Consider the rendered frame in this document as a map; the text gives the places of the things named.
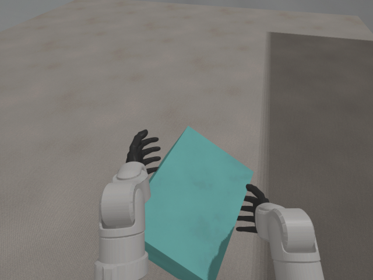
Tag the left robot forearm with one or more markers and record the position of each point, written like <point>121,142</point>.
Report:
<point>121,225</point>

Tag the carton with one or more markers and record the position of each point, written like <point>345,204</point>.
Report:
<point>196,196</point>

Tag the right robot forearm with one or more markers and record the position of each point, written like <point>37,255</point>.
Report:
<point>293,245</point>

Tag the robot left hand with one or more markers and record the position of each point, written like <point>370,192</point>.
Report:
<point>136,154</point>

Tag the robot right hand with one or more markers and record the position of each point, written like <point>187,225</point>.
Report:
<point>256,201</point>

